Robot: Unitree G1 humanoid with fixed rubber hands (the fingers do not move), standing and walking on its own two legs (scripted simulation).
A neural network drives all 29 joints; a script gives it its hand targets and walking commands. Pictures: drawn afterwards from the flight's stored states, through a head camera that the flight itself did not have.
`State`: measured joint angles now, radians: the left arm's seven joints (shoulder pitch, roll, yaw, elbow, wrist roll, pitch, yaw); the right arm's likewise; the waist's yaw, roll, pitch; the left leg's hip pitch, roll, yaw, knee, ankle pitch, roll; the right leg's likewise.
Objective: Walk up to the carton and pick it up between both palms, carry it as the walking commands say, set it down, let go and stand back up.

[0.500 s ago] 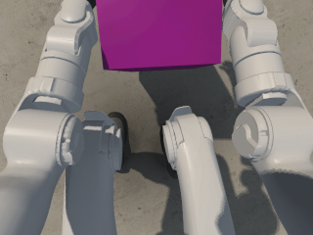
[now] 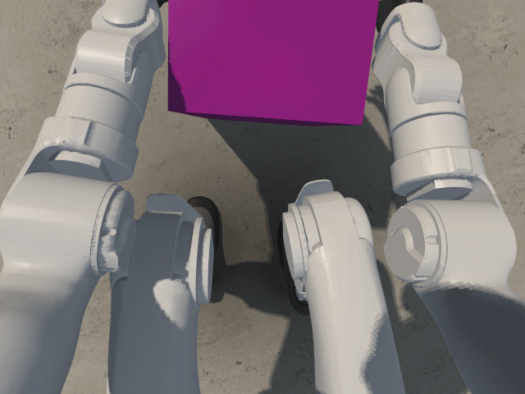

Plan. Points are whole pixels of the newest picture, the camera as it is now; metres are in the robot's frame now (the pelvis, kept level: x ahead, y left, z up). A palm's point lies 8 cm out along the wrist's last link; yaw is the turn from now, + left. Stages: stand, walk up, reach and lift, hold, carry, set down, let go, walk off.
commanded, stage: set down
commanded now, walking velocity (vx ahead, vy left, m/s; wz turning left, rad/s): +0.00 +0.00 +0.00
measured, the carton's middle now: (264, 68) +0.49 -0.03 -0.23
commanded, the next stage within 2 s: none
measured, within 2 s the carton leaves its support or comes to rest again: neither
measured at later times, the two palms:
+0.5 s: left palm out of the picture +0.56 +0.10 -0.16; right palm (402, 5) +0.54 -0.18 -0.15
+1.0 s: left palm out of the picture +0.56 +0.10 -0.16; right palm (402, 3) +0.54 -0.18 -0.15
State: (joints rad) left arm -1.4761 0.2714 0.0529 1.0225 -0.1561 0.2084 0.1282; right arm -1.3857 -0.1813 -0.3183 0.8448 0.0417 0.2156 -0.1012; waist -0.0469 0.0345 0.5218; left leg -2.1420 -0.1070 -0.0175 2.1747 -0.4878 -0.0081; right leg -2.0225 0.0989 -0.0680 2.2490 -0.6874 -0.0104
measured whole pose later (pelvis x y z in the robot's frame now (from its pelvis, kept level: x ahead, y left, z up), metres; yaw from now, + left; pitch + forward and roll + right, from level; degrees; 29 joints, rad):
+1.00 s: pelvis +0.01 +0.00 -0.02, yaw -1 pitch +32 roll +0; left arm -1.45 0.24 0.22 1.10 -0.03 0.16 0.07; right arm -1.37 -0.17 -0.33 0.93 -0.03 0.19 -0.03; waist -0.04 0.02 0.36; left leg -2.26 -0.07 0.00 2.21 -0.51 -0.01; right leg -2.18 0.14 -0.05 2.29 -0.67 -0.01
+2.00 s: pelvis +0.00 -0.01 +0.01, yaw -1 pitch +28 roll +0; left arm -1.36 0.37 0.10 0.83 -0.22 0.15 0.14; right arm -1.32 -0.37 -0.12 0.80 0.23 0.16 -0.15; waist -0.02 0.01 0.52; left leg -2.10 -0.07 -0.01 2.14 -0.52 -0.02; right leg -2.03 0.14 -0.05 2.22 -0.68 -0.03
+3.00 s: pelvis +0.01 +0.01 +0.25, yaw +0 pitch +23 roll -2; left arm -1.24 0.33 0.15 0.60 -0.14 0.39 0.13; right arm -1.18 -0.36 -0.25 0.54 0.17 0.36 -0.07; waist -0.06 0.03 0.52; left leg -1.34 -0.08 -0.06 1.28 -0.33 0.01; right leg -1.27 0.11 0.02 1.32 -0.44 0.00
